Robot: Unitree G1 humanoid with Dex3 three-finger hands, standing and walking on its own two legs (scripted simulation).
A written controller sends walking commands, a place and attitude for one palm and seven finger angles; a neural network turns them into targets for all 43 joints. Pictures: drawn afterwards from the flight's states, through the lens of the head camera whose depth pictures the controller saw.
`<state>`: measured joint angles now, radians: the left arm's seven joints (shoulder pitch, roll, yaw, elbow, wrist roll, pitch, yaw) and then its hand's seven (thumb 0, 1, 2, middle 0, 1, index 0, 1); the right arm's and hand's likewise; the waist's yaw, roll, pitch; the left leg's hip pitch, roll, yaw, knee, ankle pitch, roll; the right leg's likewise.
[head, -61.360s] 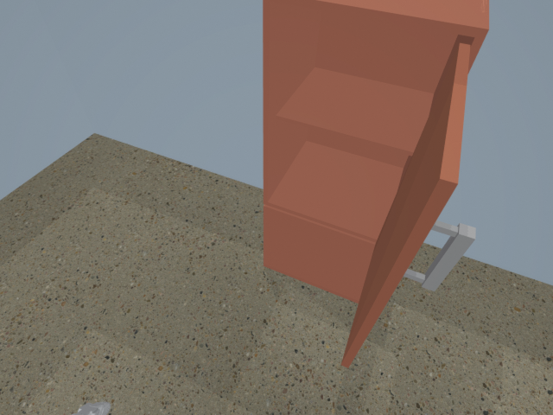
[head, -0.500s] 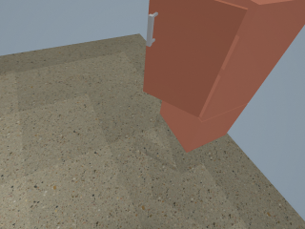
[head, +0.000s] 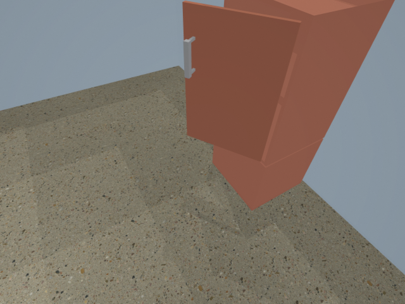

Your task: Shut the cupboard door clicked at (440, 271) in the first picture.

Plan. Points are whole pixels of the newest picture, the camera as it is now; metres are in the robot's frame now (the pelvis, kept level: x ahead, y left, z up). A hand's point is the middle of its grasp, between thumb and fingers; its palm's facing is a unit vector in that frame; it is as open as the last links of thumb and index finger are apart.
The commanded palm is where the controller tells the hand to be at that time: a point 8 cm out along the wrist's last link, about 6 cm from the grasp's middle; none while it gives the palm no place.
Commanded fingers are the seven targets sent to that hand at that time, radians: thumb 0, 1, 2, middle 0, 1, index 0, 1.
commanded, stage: let the arm hang, fingers relaxed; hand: left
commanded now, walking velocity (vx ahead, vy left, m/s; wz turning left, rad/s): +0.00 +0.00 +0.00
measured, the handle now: (190, 57) +0.90 +0.09 +0.07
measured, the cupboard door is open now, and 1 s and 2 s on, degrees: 33 33 33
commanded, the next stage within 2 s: look to check the result in 0.18 s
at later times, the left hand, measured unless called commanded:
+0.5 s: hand out of the picture -0.03 +0.17 -0.18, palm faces +0.04 -0.98 -0.19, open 7.4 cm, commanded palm none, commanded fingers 0.00 0.90 0.90 -0.20 -0.30 -0.20 -0.30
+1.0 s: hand out of the picture +0.02 +0.17 -0.18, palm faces +0.05 -0.98 -0.21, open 7.4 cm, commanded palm none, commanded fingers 0.00 0.90 0.90 -0.20 -0.30 -0.20 -0.30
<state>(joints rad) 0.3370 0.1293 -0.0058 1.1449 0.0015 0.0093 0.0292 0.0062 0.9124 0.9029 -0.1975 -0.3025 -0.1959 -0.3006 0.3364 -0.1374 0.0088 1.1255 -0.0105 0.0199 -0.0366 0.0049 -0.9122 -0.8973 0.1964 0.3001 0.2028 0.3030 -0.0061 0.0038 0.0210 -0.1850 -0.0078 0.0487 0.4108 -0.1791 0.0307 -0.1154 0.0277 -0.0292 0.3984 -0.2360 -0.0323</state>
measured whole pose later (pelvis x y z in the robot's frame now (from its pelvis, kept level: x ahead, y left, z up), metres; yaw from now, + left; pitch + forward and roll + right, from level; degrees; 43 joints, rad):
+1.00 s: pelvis +0.01 -0.01 +0.00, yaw +1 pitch -2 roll +0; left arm 0.25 0.17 0.01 1.13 0.00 0.00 0.04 0.01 0.91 0.90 -0.20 -0.30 -0.20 -0.30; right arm 0.27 -0.17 0.00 1.11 -0.01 0.01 -0.04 0.00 -0.91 -0.90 0.20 0.30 0.20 0.30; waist -0.02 0.01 0.04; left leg -0.20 -0.01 0.03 0.42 -0.19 0.02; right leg -0.12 0.03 -0.05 0.40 -0.26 -0.04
